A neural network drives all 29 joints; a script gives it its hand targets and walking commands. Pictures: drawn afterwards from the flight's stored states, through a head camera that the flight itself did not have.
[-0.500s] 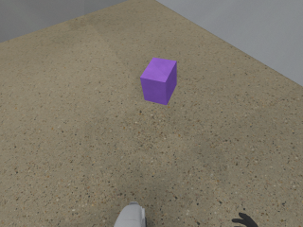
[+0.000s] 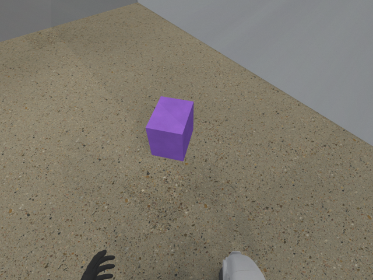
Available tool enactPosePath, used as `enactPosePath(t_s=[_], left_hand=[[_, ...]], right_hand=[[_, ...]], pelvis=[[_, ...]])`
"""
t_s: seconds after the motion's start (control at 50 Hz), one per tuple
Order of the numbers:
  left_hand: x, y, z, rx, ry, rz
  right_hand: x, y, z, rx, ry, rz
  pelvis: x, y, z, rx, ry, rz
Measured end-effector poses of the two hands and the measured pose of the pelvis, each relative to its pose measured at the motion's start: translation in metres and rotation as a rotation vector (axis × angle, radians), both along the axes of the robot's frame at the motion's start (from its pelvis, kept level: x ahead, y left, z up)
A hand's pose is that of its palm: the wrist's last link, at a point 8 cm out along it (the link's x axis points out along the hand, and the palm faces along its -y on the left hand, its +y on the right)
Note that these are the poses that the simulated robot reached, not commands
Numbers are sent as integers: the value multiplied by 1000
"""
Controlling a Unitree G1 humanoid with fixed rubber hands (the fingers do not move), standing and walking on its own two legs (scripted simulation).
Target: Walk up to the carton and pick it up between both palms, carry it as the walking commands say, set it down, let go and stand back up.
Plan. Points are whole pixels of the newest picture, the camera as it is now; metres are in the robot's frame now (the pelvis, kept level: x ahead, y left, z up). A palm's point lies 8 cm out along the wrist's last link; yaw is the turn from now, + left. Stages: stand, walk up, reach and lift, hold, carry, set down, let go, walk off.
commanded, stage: walk up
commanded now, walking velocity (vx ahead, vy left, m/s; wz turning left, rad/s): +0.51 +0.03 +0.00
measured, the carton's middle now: (172, 128) +1.07 +0.05 -0.64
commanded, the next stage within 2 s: none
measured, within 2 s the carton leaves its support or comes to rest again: neither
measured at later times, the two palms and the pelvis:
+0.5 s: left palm (100, 274) +0.17 +0.21 -0.10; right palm (278, 188) +0.36 -0.27 -0.14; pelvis +0.26 -0.03 +0.01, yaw +1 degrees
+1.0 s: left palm (97, 155) +0.53 +0.29 -0.14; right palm (252, 170) +0.42 -0.20 -0.13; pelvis +0.45 +0.04 +0.00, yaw +0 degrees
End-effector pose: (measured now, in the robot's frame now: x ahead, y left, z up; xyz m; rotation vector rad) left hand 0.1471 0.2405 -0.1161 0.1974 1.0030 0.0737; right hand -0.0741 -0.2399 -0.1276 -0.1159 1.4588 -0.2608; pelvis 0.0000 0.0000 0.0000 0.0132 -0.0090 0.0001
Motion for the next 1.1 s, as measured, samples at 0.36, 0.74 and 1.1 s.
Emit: enactPosePath(t_s=[0.36,0.74,1.1], left_hand=[[68,-23,5,117,217,177],[125,28,-35,13,536,310],[435,22,-13,10,111,35]], right_hand=[[288,-57,-26,62,-129,138],[631,68,-11,55,-479,329],[480,30,-12,15,21,-13]], pelvis=[[197,-47,-1,38,9,23],[379,37,-24,-5,30,12],[475,28,-3,4,-2,0]])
